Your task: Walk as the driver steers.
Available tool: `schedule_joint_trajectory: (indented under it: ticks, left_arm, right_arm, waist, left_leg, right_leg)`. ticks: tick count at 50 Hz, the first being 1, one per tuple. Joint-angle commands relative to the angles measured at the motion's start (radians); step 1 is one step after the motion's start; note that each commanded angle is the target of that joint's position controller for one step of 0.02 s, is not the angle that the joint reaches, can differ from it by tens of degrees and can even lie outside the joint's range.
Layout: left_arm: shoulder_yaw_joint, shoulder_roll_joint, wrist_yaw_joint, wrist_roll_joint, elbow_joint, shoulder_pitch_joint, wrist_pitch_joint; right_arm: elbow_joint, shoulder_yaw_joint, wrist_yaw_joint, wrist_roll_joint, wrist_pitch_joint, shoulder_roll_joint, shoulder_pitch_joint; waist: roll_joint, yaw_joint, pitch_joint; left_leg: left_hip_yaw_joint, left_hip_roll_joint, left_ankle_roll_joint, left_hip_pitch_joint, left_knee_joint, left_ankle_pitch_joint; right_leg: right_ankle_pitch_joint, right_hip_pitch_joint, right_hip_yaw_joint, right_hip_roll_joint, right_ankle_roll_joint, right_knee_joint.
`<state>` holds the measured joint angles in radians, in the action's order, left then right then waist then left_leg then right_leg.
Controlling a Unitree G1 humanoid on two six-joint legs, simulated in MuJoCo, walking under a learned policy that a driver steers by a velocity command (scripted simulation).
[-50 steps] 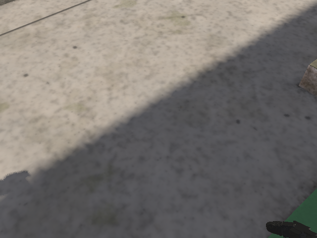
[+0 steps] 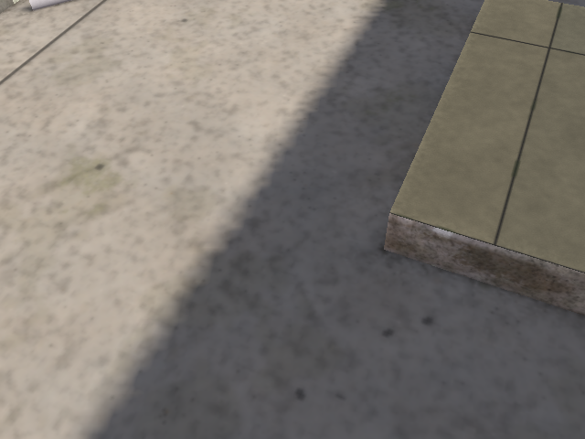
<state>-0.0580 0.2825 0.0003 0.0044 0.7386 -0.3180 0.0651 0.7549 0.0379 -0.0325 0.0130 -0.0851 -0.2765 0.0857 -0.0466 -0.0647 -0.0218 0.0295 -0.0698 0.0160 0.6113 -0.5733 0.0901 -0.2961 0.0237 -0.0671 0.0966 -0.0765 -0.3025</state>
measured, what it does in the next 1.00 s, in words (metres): walks ahead, turning left: left foot, then right foot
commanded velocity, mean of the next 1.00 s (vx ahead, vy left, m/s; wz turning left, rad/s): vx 0.50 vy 0.00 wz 0.48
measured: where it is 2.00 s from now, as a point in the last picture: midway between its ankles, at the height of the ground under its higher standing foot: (137, 267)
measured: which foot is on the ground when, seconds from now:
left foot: up 0.00-0.10, down 0.12-0.60, up 0.62-1.00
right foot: down 0.00-0.14, up 0.16-0.58, down 0.60-1.00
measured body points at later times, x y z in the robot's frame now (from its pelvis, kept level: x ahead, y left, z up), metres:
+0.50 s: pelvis +0.29 +0.06 +0.00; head +0.32 +0.08 +0.45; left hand +0.46 +0.35 -0.08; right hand +0.40 -0.21 -0.11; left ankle +0.21 +0.13 -0.74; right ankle +0.51 -0.06 -0.70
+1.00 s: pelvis +0.55 +0.12 +0.00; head +0.58 +0.15 +0.45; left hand +0.40 +0.38 -0.12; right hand +0.86 +0.04 -0.08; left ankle +0.61 +0.34 -0.70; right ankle +0.51 -0.03 -0.74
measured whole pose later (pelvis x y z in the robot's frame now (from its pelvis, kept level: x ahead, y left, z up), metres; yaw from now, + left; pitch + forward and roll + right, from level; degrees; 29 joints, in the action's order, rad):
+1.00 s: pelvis +0.55 +0.12 +0.00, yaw +33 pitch +2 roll -2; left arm -0.07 0.30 0.00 0.01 0.83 -0.34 0.08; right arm 0.62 0.06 -0.04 0.02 -0.02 -0.29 0.11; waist -0.04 -0.10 -0.04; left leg 0.02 -0.09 -0.01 0.67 -0.72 -0.02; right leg -0.30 -0.04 0.18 0.00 0.01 -0.25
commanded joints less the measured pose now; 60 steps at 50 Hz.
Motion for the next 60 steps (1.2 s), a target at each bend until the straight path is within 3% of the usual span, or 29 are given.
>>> schedule_joint_trajectory:
  ticks: [1,3,5,6,7,8,9,10,12,16,21,26,29,30,31,32,33,34,36,41,47,51,53,55,56,57,58,59,60]
  left_arm:
    - [-0.050,0.170,-0.006,0.002,-0.001,-0.071,0.002]
    - [-0.054,0.181,-0.013,0.003,0.002,-0.047,-0.006]
    - [-0.051,0.184,-0.021,0.000,-0.010,-0.008,-0.018]
    - [-0.039,0.163,-0.031,-0.011,-0.029,-0.004,-0.018]
    - [-0.010,0.076,-0.021,-0.023,-0.062,-0.113,0.004]
    - [-0.004,0.091,-0.011,-0.015,-0.056,-0.072,0.029]
    - [-0.017,0.147,0.003,0.021,-0.086,0.020,0.050]
    - [-0.013,0.147,0.006,0.022,-0.104,0.090,0.063]
    - [-0.022,0.143,0.000,-0.016,-0.112,0.110,0.063]
    - [-0.014,0.105,-0.009,-0.026,-0.115,0.092,0.034]
    - [0.005,0.058,-0.004,-0.016,-0.154,0.282,0.041]
    - [-0.012,0.104,0.016,0.003,-0.170,0.342,0.062]
    - [-0.041,0.153,0.009,-0.007,-0.130,0.169,0.075]
    - [-0.056,0.205,-0.001,-0.022,-0.120,0.022,0.076]
    - [-0.075,0.275,0.001,-0.027,-0.080,-0.062,0.061]
    - [-0.059,0.190,0.006,-0.002,-0.086,-0.054,0.054]
    - [-0.043,0.131,0.002,-0.002,-0.094,-0.016,0.049]
    - [-0.035,0.118,0.002,-0.012,-0.095,0.030,0.043]
    - [-0.023,0.088,-0.001,-0.020,-0.079,0.074,0.040]
    - [-0.038,0.124,0.001,-0.008,-0.033,0.080,0.051]
    - [-0.047,0.170,-0.005,-0.001,0.013,0.056,0.035]
    - [-0.060,0.208,-0.006,0.021,0.045,0.019,0.015]
    - [-0.070,0.240,-0.012,0.030,0.046,0.024,0.002]
    - [-0.062,0.225,-0.021,0.030,0.039,0.032,-0.007]
    - [-0.029,0.131,-0.018,-0.019,0.017,-0.009,-0.001]
    - [0.001,0.071,-0.004,-0.019,-0.045,-0.047,0.029]
    - [-0.022,0.174,0.009,0.017,-0.052,0.070,0.058]
    - [-0.021,0.178,0.014,0.038,-0.077,0.131,0.072]
    - [-0.017,0.159,0.006,0.020,-0.068,0.134,0.076]
  right_arm:
    - [-0.116,0.017,-0.019,0.006,-0.024,-0.090,-0.150]
    - [-0.113,0.023,-0.028,0.007,-0.024,-0.102,-0.100]
    - [-0.064,0.055,-0.022,0.000,-0.019,-0.152,0.094]
    - [-0.038,0.075,-0.014,-0.003,-0.015,-0.205,0.245]
    - [-0.035,0.100,-0.012,-0.004,-0.013,-0.306,0.333]
    - [-0.021,0.080,-0.014,0.015,-0.009,-0.225,0.364]
    - [-0.035,0.067,-0.008,0.011,-0.005,-0.185,0.308]
    - [-0.055,0.062,-0.003,0.002,0.001,-0.169,0.248]
    - [-0.079,0.046,0.004,-0.011,0.006,-0.133,0.173]
    - [-0.088,0.055,0.022,-0.006,0.008,-0.161,0.163]
    - [-0.055,0.065,0.044,0.012,0.025,-0.181,0.241]
    - [-0.037,0.067,0.054,0.017,0.046,-0.173,0.294]
    - [-0.058,0.059,0.050,0.008,0.052,-0.138,0.256]
    - [-0.079,0.037,0.045,-0.006,0.046,-0.081,0.255]
    - [-0.103,0.017,0.044,0.020,0.036,-0.021,0.399]
    - [-0.082,0.032,0.047,0.028,0.035,-0.121,0.396]
    - [-0.092,0.049,0.047,0.022,0.040,-0.177,0.286]
    - [-0.107,0.051,0.048,0.012,0.045,-0.170,0.226]
    - [-0.126,0.055,0.038,0.009,0.047,-0.140,0.191]
    - [-0.164,0.040,0.027,0.008,0.067,-0.072,0.145]
    - [-0.201,0.027,-0.006,0.009,0.051,-0.051,-0.007]
    - [-0.245,0.033,-0.025,0.011,0.053,-0.068,-0.079]
    - [-0.246,0.053,-0.026,0.003,0.060,-0.105,-0.026]
    - [-0.175,0.106,-0.010,0.007,0.071,-0.193,0.254]
    - [-0.150,0.128,0.013,0.017,0.081,-0.280,0.369]
    - [-0.190,0.124,0.007,0.017,0.064,-0.337,0.313]
    - [-0.194,0.100,-0.001,0.011,0.049,-0.242,0.322]
    - [-0.183,0.087,-0.001,0.005,0.037,-0.207,0.293]
    - [-0.185,0.079,-0.001,0.004,0.030,-0.187,0.231]
  waist:
    - [0.118,-0.036,-0.052]
    - [0.131,0.000,-0.022]
    - [0.122,0.107,0.110]
    - [0.070,0.173,0.213]
    - [-0.167,0.131,0.338]
    - [-0.174,0.163,0.379]
    - [-0.106,0.173,0.238]
    - [-0.014,0.158,0.144]
    - [0.025,0.091,0.051]
    - [-0.019,0.054,0.038]
    - [-0.031,0.126,0.025]
    - [-0.056,0.129,0.028]
    - [-0.071,0.028,0.110]
    - [0.024,-0.035,0.247]
    - [0.352,0.020,0.367]
    - [0.290,0.004,0.308]
    - [0.185,-0.026,0.175]
    - [0.116,-0.014,0.098]
    - [0.139,0.025,0.022]
    - [0.134,0.044,-0.007]
    - [0.104,-0.005,-0.027]
    - [0.111,-0.007,-0.052]
    - [0.142,0.043,0.000]
    - [0.108,0.196,0.147]
    - [-0.095,0.199,0.234]
    - [-0.256,0.113,0.386]
    - [-0.091,0.189,0.358]
    - [-0.062,0.174,0.220]
    - [0.037,0.123,0.137]
  left_leg:
    - [-0.007,0.006,-0.050,0.082,0.030,-0.084]
    - [-0.031,0.040,-0.085,0.012,0.042,-0.173]
    - [-0.095,0.121,-0.133,-0.276,0.068,-0.161]
    - [0.043,0.036,-0.185,-0.542,0.051,-0.109]
    - [0.527,-0.207,-0.368,-0.910,0.098,-0.227]
    - [0.782,-0.253,-0.395,-1.007,0.254,-0.398]
    - [0.665,-0.234,-0.345,-0.912,0.277,-0.474]
    - [0.554,-0.196,-0.314,-0.769,0.290,-0.431]
    - [0.422,-0.128,-0.291,-0.545,0.332,-0.246]
    - [0.302,-0.072,-0.302,-0.395,0.364,-0.030]
    - [0.237,-0.002,-0.234,-0.336,0.335,-0.087]
    - [0.379,-0.052,-0.207,-0.469,0.224,-0.158]
    - [0.377,-0.004,-0.155,-0.446,0.039,-0.070]
    - [0.295,0.055,-0.120,-0.329,-0.222,-0.189]
    - [0.158,0.190,-0.057,0.019,-0.532,-0.653]
    - [0.165,0.103,-0.043,0.151,-0.672,-0.668]
    - [0.152,0.070,-0.035,0.183,-0.712,-0.573]
    - [0.120,0.038,-0.026,0.161,-0.701,-0.500]
    - [0.108,-0.010,-0.019,0.108,-0.630,-0.423]
    - [0.068,-0.044,0.006,0.117,-0.485,-0.332]
    - [-0.006,-0.023,-0.018,0.049,-0.176,-0.068]
    - [-0.056,0.006,-0.065,0.024,-0.072,-0.157]
    - [-0.113,0.069,-0.107,-0.096,-0.055,-0.262]
    - [-0.120,0.140,-0.177,-0.501,0.027,-0.206]
    - [0.182,-0.061,-0.249,-0.802,0.021,-0.143]
    - [0.772,-0.266,-0.454,-1.031,0.202,-0.411]
    - [0.738,-0.252,-0.400,-0.998,0.276,-0.483]
    - [0.602,-0.218,-0.361,-0.873,0.284,-0.432]
    - [0.498,-0.174,-0.330,-0.718,0.287,-0.316]
  right_leg:
    - [0.381,-0.075,-0.104,-0.334,-0.124,0.047]
    - [0.598,-0.113,-0.063,-0.337,-0.098,-0.020]
    - [0.936,-0.082,0.019,-0.279,-0.055,-0.256]
    - [0.805,0.084,0.057,-0.243,-0.015,-0.498]
    - [0.225,0.489,0.093,-0.067,0.075,-0.902]
    - [-0.241,0.679,-0.032,-0.018,0.080,-1.011]
    - [-0.185,0.772,-0.068,-0.082,0.064,-1.044]
    - [-0.111,0.764,-0.048,-0.125,0.054,-0.989]
    - [-0.027,0.668,-0.035,-0.180,0.067,-0.827]
    - [0.049,0.596,0.005,-0.176,0.127,-0.660]
    - [0.355,0.488,0.017,-0.109,0.156,-0.308]
    - [0.301,0.441,-0.028,-0.083,0.123,-0.171]
    - [0.253,0.167,-0.021,-0.118,0.045,-0.112]
    - [0.201,-0.087,-0.168,-0.280,-0.023,-0.138]
    - [0.017,-0.398,-0.606,-0.502,-0.188,-0.076]
    - [-0.190,-0.365,-0.711,-0.526,-0.182,-0.027]
    - [-0.174,-0.248,-0.556,-0.476,-0.137,-0.009]
    - [-0.048,-0.131,-0.427,-0.432,-0.110,0.008]
    - [0.125,0.016,-0.259,-0.364,-0.091,0.058]
    - [0.297,0.077,-0.072,-0.362,-0.124,0.142]
    - [0.390,0.035,0.127,-0.334,-0.082,0.141]
    - [0.516,-0.069,0.183,-0.374,-0.052,0.087]
    - [0.844,-0.103,0.224,-0.373,-0.030,-0.052]
    - [0.910,0.038,0.275,-0.321,0.019,-0.430]
    - [0.277,0.335,0.275,-0.250,0.062,-0.766]
    - [-0.315,0.682,0.094,-0.053,0.103,-1.067]
    - [-0.249,0.786,-0.038,-0.112,0.086,-1.101]
    - [-0.160,0.814,-0.019,-0.146,0.067,-1.047]
    - [-0.087,0.761,-0.019,-0.186,0.070,-0.958]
